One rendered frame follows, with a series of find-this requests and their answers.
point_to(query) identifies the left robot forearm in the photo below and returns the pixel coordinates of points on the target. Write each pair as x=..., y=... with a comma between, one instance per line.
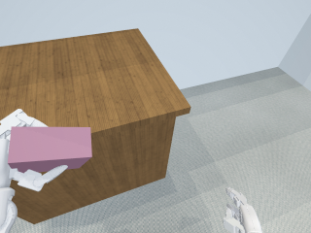
x=8, y=209

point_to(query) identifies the right robot hand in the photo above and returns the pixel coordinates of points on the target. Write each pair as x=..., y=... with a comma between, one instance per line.
x=244, y=220

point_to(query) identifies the sponge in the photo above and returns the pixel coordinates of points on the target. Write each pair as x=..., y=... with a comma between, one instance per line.
x=42, y=148

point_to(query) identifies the left robot hand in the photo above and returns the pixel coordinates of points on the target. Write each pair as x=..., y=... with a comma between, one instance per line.
x=29, y=179

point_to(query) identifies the table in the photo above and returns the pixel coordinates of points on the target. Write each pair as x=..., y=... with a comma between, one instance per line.
x=112, y=82

